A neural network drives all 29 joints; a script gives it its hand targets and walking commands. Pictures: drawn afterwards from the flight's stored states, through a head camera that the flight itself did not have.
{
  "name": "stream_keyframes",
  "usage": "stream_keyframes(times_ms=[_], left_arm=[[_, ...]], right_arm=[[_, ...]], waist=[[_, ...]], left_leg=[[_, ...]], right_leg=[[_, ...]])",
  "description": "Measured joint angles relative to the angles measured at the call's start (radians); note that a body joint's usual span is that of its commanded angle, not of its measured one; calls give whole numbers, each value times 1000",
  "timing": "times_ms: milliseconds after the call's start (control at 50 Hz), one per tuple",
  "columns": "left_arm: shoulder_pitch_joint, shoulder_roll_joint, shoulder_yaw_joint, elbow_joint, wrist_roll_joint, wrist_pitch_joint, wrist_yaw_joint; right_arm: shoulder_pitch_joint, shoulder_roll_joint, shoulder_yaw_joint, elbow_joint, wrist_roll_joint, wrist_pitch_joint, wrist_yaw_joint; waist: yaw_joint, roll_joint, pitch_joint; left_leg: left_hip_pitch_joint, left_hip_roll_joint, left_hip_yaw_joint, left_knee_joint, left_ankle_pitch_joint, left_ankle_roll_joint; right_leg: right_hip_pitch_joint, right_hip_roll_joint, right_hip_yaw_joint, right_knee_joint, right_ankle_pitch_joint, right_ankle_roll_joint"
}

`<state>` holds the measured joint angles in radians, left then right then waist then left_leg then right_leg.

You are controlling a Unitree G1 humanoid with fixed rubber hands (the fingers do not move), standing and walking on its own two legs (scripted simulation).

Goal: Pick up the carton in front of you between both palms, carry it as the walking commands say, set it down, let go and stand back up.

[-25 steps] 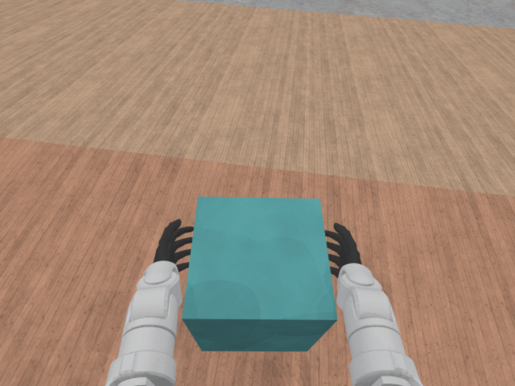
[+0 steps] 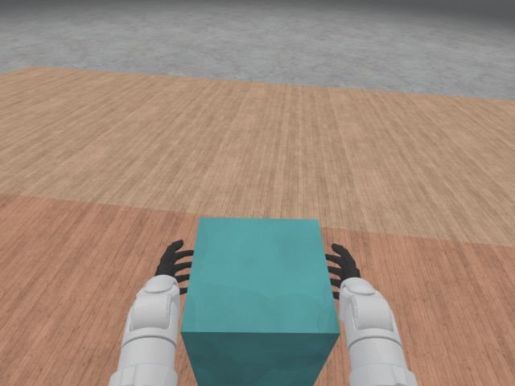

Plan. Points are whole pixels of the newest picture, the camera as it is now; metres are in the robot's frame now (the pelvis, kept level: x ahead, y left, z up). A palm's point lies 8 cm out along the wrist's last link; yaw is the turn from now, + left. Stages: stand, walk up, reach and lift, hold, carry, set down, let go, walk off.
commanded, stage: reach and lift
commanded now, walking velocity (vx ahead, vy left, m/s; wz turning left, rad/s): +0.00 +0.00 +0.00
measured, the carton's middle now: (257, 305) +0.30 +0.00 -0.05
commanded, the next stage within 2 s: hold in 0.76 s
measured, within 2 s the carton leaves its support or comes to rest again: neither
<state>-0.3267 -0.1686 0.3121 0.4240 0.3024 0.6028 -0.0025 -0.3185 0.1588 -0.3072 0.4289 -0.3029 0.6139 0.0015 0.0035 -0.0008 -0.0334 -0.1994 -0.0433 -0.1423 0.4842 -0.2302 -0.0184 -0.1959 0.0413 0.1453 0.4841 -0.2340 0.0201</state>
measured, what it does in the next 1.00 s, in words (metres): stands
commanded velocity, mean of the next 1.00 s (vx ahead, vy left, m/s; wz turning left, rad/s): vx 0.00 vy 0.00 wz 0.00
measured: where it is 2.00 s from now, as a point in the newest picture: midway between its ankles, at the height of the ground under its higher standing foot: outside the picture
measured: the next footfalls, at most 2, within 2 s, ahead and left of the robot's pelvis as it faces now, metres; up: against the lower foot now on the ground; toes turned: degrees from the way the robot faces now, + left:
none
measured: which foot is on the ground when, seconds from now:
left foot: down 0.00-1.00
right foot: down 0.00-1.00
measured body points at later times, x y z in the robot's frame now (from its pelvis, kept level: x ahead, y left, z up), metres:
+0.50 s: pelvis +0.02 +0.00 +0.01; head -0.01 +0.00 +0.46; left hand +0.32 +0.15 +0.03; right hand +0.32 -0.15 +0.03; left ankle +0.02 +0.13 -0.74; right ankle +0.02 -0.13 -0.74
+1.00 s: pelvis +0.01 +0.00 +0.01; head -0.04 +0.00 +0.46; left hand +0.31 +0.15 +0.06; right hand +0.31 -0.15 +0.05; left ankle +0.02 +0.13 -0.74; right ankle +0.02 -0.13 -0.74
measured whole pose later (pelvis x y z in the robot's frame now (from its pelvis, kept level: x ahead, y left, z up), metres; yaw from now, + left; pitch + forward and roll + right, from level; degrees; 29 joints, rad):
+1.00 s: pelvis +0.01 +0.00 +0.01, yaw +0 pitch -7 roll +0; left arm -0.27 -0.15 0.23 0.23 0.27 0.75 0.00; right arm -0.26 0.15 -0.22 0.24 -0.27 0.76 -0.01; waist 0.00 0.00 -0.01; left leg -0.05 -0.03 -0.14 0.35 -0.19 -0.01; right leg -0.04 0.03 0.14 0.35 -0.19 0.02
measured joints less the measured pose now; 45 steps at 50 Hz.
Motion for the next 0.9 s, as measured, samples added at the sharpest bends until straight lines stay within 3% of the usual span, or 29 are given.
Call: stream_keyframes(times_ms=[900], left_arm=[[88,22,-110,-203,-46,120,7]], right_arm=[[87,-14,108,-202,48,118,-12]], waist=[[0,0,21]], left_leg=[[134,10,5,-131,39,4]], right_leg=[[136,-12,-6,-134,41,-3]])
